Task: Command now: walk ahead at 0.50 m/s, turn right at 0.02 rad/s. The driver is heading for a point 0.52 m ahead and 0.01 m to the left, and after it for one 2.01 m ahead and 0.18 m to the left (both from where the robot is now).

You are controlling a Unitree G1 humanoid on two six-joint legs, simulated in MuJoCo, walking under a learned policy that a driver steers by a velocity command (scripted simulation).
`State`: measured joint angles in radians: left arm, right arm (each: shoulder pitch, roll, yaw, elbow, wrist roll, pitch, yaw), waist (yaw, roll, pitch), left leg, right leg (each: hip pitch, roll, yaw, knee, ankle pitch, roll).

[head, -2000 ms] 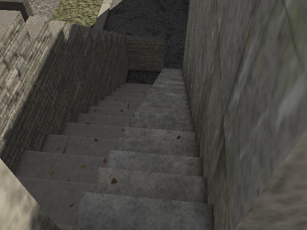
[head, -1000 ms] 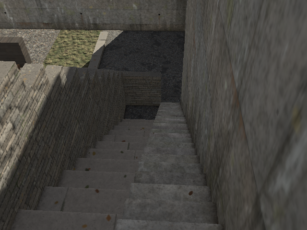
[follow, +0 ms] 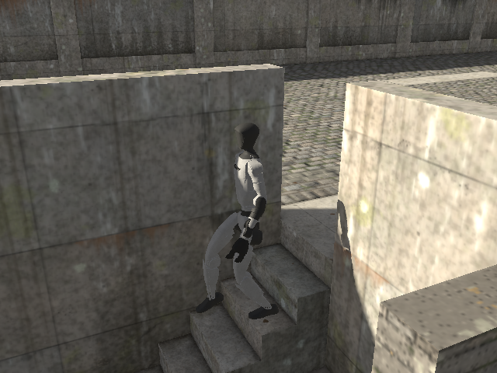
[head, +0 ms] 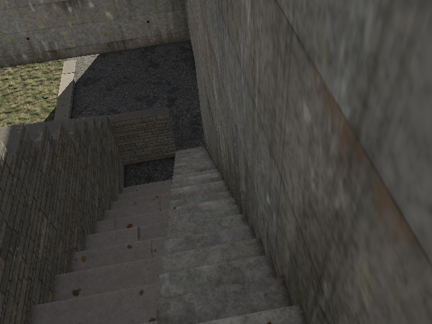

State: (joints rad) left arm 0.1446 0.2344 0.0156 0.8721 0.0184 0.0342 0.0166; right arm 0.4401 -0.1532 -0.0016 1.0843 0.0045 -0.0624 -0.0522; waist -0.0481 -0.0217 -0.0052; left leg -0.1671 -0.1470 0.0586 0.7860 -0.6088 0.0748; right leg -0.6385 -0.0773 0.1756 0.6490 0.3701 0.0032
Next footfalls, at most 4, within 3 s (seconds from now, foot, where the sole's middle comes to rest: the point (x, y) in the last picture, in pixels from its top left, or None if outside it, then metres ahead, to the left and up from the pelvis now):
0.14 right None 0.20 -0.11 -0.92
0.66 left None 0.41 0.19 -1.11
0.98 right None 0.48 -0.06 -1.11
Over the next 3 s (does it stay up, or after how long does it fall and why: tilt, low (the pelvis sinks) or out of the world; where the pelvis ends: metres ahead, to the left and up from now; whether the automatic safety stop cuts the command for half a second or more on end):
stays up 0.70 0.00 -0.51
